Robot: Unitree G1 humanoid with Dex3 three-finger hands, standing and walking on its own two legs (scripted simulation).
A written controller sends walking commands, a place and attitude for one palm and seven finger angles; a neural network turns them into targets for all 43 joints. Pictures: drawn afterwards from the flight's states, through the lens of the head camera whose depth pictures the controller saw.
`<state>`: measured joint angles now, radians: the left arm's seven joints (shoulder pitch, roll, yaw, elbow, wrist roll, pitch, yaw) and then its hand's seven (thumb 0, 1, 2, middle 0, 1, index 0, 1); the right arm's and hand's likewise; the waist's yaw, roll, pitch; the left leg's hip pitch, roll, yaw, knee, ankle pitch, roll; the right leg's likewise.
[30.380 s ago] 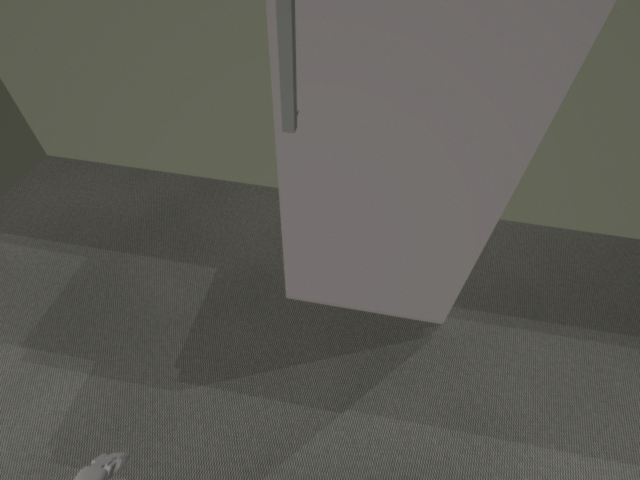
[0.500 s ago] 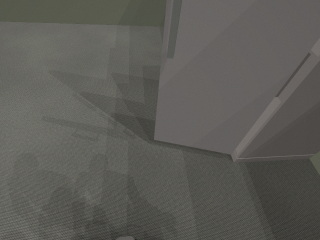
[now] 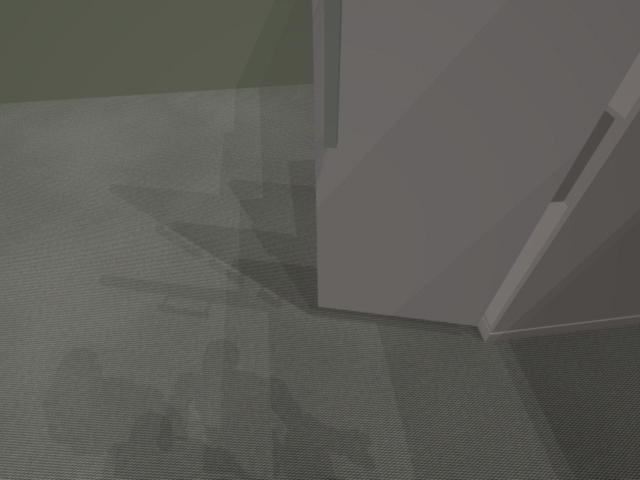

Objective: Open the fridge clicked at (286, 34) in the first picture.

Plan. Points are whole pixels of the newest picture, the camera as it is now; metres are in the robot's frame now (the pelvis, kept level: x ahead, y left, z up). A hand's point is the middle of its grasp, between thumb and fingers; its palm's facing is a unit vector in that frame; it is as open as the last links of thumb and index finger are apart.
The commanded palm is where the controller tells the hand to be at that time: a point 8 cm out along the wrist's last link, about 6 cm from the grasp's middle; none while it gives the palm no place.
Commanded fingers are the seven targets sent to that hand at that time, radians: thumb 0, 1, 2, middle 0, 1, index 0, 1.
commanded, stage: let the arm hang, fingers relaxed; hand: left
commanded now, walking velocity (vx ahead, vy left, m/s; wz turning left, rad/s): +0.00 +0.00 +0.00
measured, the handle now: (333, 59) +0.74 +0.02 +0.18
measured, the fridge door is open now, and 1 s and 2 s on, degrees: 75 75 75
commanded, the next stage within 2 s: look to check the result in 0.12 s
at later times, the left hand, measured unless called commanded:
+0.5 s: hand out of the picture +0.09 +0.22 -0.16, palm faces -0.03 -0.94 -0.33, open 7.4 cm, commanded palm none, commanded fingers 0.00 0.90 0.90 -0.20 -0.30 -0.20 -0.30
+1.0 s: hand out of the picture +0.09 +0.20 -0.16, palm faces -0.04 -0.95 -0.31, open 7.4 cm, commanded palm none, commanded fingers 0.00 0.90 0.90 -0.20 -0.30 -0.20 -0.30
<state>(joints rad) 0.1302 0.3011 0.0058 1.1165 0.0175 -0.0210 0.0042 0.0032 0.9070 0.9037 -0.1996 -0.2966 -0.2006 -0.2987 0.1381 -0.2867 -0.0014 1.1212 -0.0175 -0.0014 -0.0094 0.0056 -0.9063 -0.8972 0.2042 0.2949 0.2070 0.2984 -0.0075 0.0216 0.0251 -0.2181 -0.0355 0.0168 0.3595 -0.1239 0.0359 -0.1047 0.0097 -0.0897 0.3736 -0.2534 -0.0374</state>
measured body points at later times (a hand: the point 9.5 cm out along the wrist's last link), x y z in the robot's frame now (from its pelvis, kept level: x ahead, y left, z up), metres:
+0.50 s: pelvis +0.03 -0.02 +0.00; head +0.05 -0.02 +0.45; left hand +0.09 +0.27 -0.14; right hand +0.09 -0.30 -0.14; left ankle +0.04 +0.10 -0.74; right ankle -0.03 -0.09 -0.74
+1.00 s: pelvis +0.03 -0.03 +0.00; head +0.05 -0.03 +0.45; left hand +0.10 +0.25 -0.14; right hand +0.08 -0.31 -0.15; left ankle +0.04 +0.10 -0.74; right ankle -0.03 -0.09 -0.74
